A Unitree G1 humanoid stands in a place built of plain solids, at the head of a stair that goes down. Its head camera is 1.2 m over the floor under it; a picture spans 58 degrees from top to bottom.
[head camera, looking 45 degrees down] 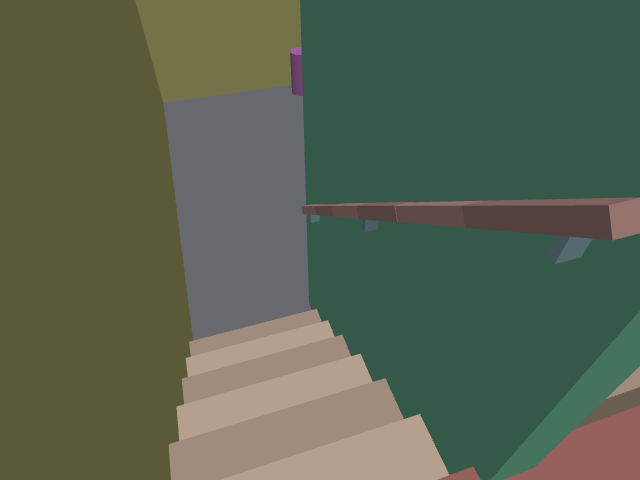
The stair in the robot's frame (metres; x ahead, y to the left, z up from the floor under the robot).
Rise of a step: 0.19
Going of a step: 0.23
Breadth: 0.82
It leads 18 degrees to the left of straight ahead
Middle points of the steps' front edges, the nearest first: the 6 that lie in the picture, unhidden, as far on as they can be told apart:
0.47 0.07 -0.19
0.69 0.14 -0.37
0.91 0.21 -0.56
1.13 0.27 -0.75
1.34 0.34 -0.94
1.56 0.41 -1.12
